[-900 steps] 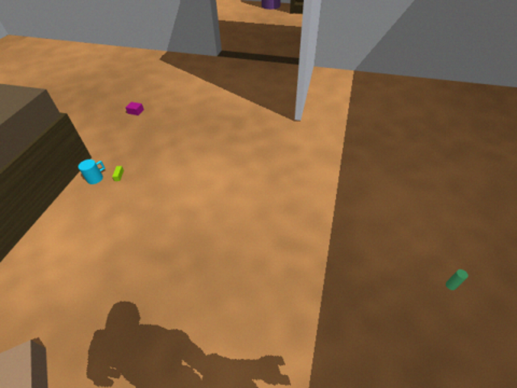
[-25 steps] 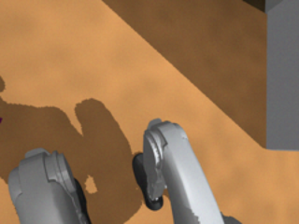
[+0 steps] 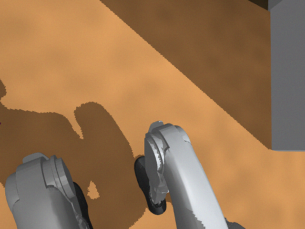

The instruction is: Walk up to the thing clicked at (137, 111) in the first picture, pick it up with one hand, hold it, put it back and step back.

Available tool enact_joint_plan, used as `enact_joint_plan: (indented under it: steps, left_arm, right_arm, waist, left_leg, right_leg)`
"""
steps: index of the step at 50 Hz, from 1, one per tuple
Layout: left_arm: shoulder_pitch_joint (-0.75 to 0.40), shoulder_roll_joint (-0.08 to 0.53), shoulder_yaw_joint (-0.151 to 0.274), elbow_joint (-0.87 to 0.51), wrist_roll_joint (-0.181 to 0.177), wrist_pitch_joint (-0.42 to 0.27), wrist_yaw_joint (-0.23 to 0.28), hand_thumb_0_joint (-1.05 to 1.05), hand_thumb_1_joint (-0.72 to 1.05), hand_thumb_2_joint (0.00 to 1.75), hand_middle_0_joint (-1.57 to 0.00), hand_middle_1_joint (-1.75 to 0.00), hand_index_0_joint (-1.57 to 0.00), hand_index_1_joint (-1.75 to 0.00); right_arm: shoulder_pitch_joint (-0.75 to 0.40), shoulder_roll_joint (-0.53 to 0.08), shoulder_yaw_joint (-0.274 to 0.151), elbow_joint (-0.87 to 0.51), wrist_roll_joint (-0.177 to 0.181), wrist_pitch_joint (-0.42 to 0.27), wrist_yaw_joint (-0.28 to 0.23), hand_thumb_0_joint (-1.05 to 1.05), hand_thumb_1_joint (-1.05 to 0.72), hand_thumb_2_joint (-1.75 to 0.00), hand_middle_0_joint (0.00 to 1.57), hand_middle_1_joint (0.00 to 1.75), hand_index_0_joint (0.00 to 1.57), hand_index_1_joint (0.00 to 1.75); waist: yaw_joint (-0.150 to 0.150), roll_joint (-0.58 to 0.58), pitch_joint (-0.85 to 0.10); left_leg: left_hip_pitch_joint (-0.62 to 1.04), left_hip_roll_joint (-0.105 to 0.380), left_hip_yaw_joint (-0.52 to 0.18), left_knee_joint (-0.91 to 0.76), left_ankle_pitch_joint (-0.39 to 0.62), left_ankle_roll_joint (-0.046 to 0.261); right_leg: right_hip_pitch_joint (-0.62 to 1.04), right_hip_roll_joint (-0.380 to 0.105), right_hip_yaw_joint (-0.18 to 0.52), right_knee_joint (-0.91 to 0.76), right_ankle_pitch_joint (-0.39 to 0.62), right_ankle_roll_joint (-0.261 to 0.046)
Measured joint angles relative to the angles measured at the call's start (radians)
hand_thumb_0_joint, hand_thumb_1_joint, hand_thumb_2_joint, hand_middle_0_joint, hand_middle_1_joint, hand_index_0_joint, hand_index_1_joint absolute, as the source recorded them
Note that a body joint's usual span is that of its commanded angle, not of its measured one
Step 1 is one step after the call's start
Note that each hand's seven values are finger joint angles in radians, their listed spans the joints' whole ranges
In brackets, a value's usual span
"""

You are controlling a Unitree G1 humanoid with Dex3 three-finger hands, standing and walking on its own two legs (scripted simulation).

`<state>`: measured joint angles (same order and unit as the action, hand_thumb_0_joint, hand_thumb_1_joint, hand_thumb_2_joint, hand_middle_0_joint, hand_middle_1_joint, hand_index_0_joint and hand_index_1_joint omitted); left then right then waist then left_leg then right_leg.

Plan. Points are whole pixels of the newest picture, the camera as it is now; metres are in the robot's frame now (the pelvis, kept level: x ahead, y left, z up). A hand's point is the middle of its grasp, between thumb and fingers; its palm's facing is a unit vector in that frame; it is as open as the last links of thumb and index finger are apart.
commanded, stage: rise first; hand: left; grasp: from above
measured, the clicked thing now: out of the picture +0.41 +0.38 -0.29
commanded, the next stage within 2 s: approach in 0.18 s
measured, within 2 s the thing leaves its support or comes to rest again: neither
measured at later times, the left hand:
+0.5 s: hand out of the picture +0.38 +0.40 -0.18, palm faces -0.13 -0.42 -0.90, open 14.0 cm
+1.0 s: hand out of the picture +0.42 +0.37 -0.17, palm faces +0.05 -0.44 -0.89, open 14.0 cm
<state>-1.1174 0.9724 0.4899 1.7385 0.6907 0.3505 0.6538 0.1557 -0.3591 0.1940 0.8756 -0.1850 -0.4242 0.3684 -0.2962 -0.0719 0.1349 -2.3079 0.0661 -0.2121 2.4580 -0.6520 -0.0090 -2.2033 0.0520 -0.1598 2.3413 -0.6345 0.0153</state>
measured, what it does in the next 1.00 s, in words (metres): stands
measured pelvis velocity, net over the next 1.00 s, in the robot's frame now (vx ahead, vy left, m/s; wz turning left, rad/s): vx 0.00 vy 0.00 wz -0.01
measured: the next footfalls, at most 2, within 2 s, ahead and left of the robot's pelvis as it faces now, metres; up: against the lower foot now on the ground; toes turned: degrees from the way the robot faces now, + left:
none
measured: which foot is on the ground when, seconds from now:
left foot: down 0.00-1.00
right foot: down 0.00-1.00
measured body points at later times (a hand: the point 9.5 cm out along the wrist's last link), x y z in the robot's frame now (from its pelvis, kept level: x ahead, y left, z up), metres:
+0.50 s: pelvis +0.00 +0.00 +0.00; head +0.25 +0.09 +0.36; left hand +0.39 +0.41 -0.13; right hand +0.03 -0.26 -0.08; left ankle +0.08 +0.14 -0.29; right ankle +0.12 -0.11 -0.29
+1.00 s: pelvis +0.00 +0.00 +0.01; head +0.26 +0.08 +0.36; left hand +0.42 +0.39 -0.12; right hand +0.01 -0.26 -0.07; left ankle +0.08 +0.14 -0.29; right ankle +0.12 -0.11 -0.29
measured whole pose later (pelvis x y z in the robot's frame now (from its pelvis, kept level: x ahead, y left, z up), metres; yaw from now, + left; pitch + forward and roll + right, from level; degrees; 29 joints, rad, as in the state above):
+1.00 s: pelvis +0.00 +0.00 +0.01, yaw -1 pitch +28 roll -10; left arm -1.16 0.95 0.56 1.71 0.63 0.41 0.72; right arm 0.14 -0.38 0.18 0.85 -0.20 -0.37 0.39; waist -0.33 -0.05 0.13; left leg -2.29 0.08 -0.22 2.43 -0.66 -0.01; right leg -2.20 0.06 -0.17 2.31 -0.63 0.01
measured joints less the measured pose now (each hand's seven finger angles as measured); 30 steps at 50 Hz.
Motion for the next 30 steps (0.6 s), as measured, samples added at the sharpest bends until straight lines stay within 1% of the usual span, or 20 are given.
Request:
enact_joint_plan:
  steps: [5, 9, 12, 16, 18, 19, 23, 25, 27, 28, 30]
  left_arm:
    - [-0.001, -0.012, 0.034, -0.031, -0.012, 0.005, 0.014, 0.00, -0.54, 1.02, -0.11, -0.99, -0.09, -1.02]
    - [0.008, -0.033, 0.045, -0.059, -0.017, 0.024, 0.017, 0.00, -0.54, 1.01, -0.12, -0.99, -0.09, -1.02]
    - [0.018, -0.042, 0.048, -0.067, -0.016, 0.036, 0.013, 0.00, -0.53, 1.01, -0.12, -0.99, -0.09, -1.01]
    - [0.032, -0.047, 0.035, -0.065, -0.014, 0.044, 0.001, 0.00, -0.53, 1.00, -0.12, -0.98, -0.09, -1.01]
    - [0.034, -0.046, 0.016, -0.053, -0.012, 0.044, -0.010, 0.00, -0.52, 1.00, -0.12, -0.98, -0.09, -1.01]
    - [0.033, -0.046, 0.000, -0.044, -0.012, 0.043, -0.017, 0.00, -0.52, 1.00, -0.12, -0.98, -0.10, -1.00]
    - [0.018, -0.052, -0.073, -0.014, -0.002, 0.030, -0.042, 0.00, -0.51, 1.00, -0.12, -0.98, -0.10, -1.00]
    - [0.006, -0.063, -0.115, -0.006, 0.002, 0.019, -0.051, 0.00, -0.51, 1.00, -0.12, -0.98, -0.10, -1.00]
    - [-0.005, -0.080, -0.146, -0.006, 0.010, 0.006, -0.054, 0.00, -0.51, 1.01, -0.12, -0.98, -0.10, -1.00]
    - [-0.011, -0.088, -0.154, -0.007, 0.015, 0.000, -0.051, 0.00, -0.52, 1.01, -0.12, -0.98, -0.10, -1.00]
    - [-0.024, -0.104, -0.153, -0.009, 0.024, -0.013, -0.037, 0.00, -0.52, 1.01, -0.12, -0.99, -0.09, -1.01]
  right_arm:
    - [0.002, -0.001, 0.003, -0.004, -0.004, 0.000, 0.006, 0.00, -0.91, -0.90, 0.19, 0.29, 0.20, 0.30]
    - [0.007, -0.006, -0.010, -0.008, -0.002, 0.008, 0.014, 0.00, -0.92, -0.90, 0.19, 0.30, 0.20, 0.30]
    - [0.007, -0.013, -0.019, -0.007, 0.003, 0.018, 0.017, 0.00, -0.92, -0.90, 0.19, 0.30, 0.20, 0.30]
    - [0.006, -0.015, -0.033, -0.004, 0.010, 0.027, 0.016, 0.00, -0.92, -0.90, 0.19, 0.29, 0.20, 0.30]
    - [0.006, -0.015, -0.034, -0.002, 0.012, 0.028, 0.016, 0.00, -0.91, -0.90, 0.19, 0.29, 0.20, 0.30]
    - [0.005, -0.014, -0.033, -0.001, 0.012, 0.027, 0.015, 0.00, -0.91, -0.90, 0.19, 0.29, 0.20, 0.30]
    - [0.000, -0.005, -0.033, 0.007, 0.010, 0.016, 0.007, 0.00, -0.91, -0.89, 0.19, 0.29, 0.20, 0.30]
    - [-0.004, 0.001, -0.032, 0.014, 0.008, 0.008, 0.002, 0.00, -0.91, -0.89, 0.19, 0.29, 0.20, 0.30]
    - [-0.007, 0.007, -0.029, 0.020, 0.005, 0.001, -0.003, 0.00, -0.91, -0.89, 0.19, 0.29, 0.20, 0.30]
    - [-0.008, 0.010, -0.028, 0.023, 0.004, -0.002, -0.006, 0.00, -0.91, -0.89, 0.19, 0.29, 0.20, 0.30]
    - [-0.010, 0.014, -0.026, 0.025, 0.001, -0.007, -0.009, 0.00, -0.91, -0.89, 0.19, 0.29, 0.20, 0.30]
  waist:
    - [-0.003, -0.004, 0.001]
    - [0.001, 0.005, -0.007]
    - [0.005, 0.018, -0.019]
    - [0.012, 0.031, -0.036]
    - [0.014, 0.033, -0.041]
    - [0.015, 0.032, -0.042]
    - [0.015, 0.025, -0.037]
    - [0.012, 0.019, -0.034]
    - [0.005, 0.012, -0.032]
    - [0.001, 0.010, -0.031]
    - [-0.008, 0.005, -0.029]
  left_leg:
    - [0.003, -0.001, -0.008, 0.000, -0.007, -0.003]
    - [0.003, -0.002, -0.007, -0.003, -0.012, -0.002]
    - [0.001, -0.002, -0.004, -0.005, -0.013, 0.002]
    - [-0.003, 0.000, 0.004, -0.009, -0.011, 0.007]
    - [-0.005, 0.000, 0.008, -0.010, -0.009, 0.008]
    - [-0.005, 0.000, 0.009, -0.010, -0.007, 0.009]
    - [-0.008, -0.004, 0.014, -0.008, 0.001, 0.007]
    - [-0.009, -0.006, 0.015, -0.007, 0.004, 0.005]
    - [-0.009, -0.009, 0.013, -0.005, 0.004, 0.001]
    - [-0.009, -0.010, 0.012, -0.004, 0.003, -0.001]
    - [-0.006, -0.011, 0.007, -0.004, -0.001, -0.005]
  right_leg:
    - [0.006, 0.000, -0.007, -0.005, -0.006, -0.001]
    - [0.010, 0.000, -0.006, -0.009, -0.012, 0.000]
    - [0.009, -0.001, -0.004, -0.012, -0.014, 0.003]
    - [0.003, 0.000, 0.002, -0.013, -0.013, 0.006]
    - [0.001, -0.001, 0.006, -0.012, -0.012, 0.007]
    - [-0.001, -0.001, 0.007, -0.010, -0.011, 0.007]
    - [-0.005, -0.005, 0.011, -0.003, -0.006, 0.005]
    - [-0.006, -0.007, 0.012, 0.001, -0.006, 0.003]
    - [-0.007, -0.009, 0.010, 0.005, -0.008, 0.000]
    - [-0.007, -0.010, 0.009, 0.006, -0.009, -0.002]
    - [-0.005, -0.011, 0.005, 0.006, -0.012, -0.006]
